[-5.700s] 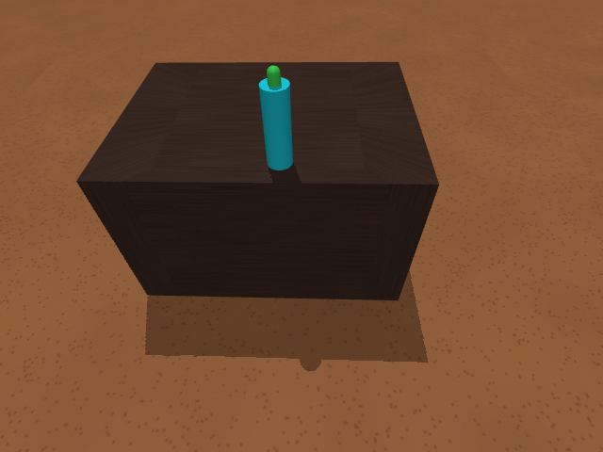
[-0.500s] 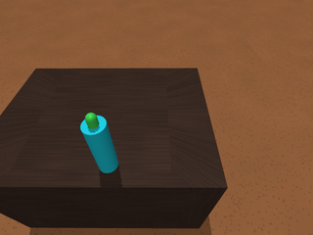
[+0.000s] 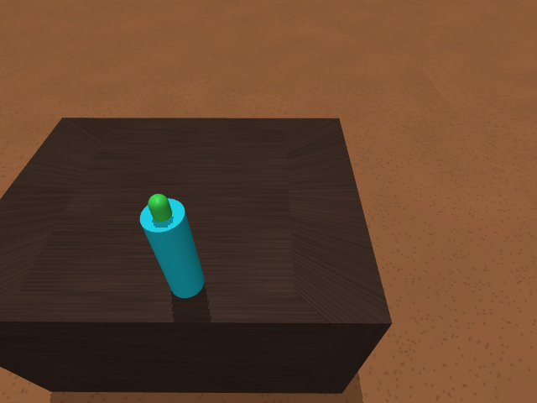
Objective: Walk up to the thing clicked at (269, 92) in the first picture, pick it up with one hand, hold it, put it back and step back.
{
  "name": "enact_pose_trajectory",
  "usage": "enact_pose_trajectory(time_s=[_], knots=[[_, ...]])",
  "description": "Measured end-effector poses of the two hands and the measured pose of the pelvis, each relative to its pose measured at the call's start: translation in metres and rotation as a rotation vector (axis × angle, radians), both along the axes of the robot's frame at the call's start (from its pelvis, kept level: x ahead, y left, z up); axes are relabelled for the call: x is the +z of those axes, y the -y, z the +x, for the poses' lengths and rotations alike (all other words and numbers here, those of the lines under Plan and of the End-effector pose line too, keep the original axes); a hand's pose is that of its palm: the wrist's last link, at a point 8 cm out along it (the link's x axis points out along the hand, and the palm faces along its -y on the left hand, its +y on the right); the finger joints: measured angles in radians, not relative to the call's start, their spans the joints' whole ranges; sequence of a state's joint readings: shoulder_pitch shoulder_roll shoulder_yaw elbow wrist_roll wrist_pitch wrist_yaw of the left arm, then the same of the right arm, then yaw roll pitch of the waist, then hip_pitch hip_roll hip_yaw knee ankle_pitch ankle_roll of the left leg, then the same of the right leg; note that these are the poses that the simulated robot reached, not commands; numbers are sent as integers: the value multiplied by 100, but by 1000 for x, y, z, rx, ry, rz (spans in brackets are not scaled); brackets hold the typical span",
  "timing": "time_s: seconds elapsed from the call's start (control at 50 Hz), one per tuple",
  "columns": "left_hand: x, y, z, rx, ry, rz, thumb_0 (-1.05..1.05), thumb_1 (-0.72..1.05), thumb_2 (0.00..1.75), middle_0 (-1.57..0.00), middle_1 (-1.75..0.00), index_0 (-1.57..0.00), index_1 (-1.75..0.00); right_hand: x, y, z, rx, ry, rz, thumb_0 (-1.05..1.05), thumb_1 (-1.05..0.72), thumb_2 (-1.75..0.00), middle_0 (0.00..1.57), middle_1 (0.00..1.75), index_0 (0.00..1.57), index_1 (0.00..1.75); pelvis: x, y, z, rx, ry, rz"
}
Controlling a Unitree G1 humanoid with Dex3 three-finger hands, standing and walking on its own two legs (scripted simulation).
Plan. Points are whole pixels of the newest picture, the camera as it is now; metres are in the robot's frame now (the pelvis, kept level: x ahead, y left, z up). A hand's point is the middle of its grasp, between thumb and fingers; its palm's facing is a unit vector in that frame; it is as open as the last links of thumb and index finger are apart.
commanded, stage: stand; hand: left
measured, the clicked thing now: (174, 246) +0.41 +0.20 -0.04
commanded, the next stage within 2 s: rise first in 0.36 s
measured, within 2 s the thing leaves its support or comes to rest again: neither
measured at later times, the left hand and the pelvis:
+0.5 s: hand out of the picture +0.06 +0.25 -0.16, palm faces -0.02 -0.94 -0.34, open 7.4 cm; pelvis +0.00 +0.00 +0.00, yaw +0 degrees
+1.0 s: hand (130, 400) +0.17 +0.24 -0.11, palm faces +0.21 -0.91 -0.36, open 16.4 cm; pelvis +0.00 -0.02 -0.01, yaw -1 degrees
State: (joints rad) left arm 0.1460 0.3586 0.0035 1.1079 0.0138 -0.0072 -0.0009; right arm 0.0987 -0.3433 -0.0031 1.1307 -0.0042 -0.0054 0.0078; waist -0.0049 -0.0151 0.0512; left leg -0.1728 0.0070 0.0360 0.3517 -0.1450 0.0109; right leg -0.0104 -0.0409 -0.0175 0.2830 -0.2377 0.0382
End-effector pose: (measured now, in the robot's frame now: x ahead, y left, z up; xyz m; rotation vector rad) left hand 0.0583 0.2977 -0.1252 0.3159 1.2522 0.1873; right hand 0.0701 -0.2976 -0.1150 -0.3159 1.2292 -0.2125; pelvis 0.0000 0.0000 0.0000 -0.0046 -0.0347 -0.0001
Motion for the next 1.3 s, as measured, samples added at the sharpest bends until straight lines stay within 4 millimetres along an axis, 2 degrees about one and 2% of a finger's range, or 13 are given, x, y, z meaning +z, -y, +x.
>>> enact_pose_trajectory(time_s=[0.48,0.54,0.64,0.72,0.84,1.0,1.12,1.3], knots=[[1,1,-2,2,-6,6,0,91,90,-20,-30,-20,-29,-2,1,1,-1,-7,5,1,-90,-89,20,29,20,29,0,2,2,3,-2,2],[4,8,17,23,102,-6,0,86,86,-17,-26,-17,-26,1,-4,18,-23,113,16,1,-86,-85,17,25,17,26,-3,2,-4,-1,-18,1],[11,15,67,59,301,-5,1,66,66,-11,-16,-12,-16,4,-9,54,-43,265,19,1,-66,-65,11,15,11,16,-8,5,-16,-7,-72,-3],[24,15,91,67,399,12,0,45,46,-8,-11,-9,-10,12,-8,65,-61,331,20,1,-42,-45,8,10,8,10,-9,9,-15,-12,-95,-1],[36,13,91,91,435,42,0,11,24,-6,-7,-7,-5,16,-4,56,-77,327,22,0,-4,-24,6,7,6,7,-7,13,-7,-21,-92,5],[47,18,86,81,470,70,0,-30,10,-5,-5,-6,-4,17,-9,57,-70,352,30,0,34,-10,5,5,5,5,-6,16,-4,-19,-71,8],[61,23,91,70,537,75,-1,-45,6,-5,-4,-5,-4,23,-14,66,-44,404,42,0,46,-6,5,5,5,5,-5,19,-2,-17,-54,10],[79,26,96,58,619,74,-1,-50,5,-5,-4,-5,-4,33,-21,71,-4,460,64,-1,53,-4,5,5,5,5,-4,23,2,-16,-29,13]])
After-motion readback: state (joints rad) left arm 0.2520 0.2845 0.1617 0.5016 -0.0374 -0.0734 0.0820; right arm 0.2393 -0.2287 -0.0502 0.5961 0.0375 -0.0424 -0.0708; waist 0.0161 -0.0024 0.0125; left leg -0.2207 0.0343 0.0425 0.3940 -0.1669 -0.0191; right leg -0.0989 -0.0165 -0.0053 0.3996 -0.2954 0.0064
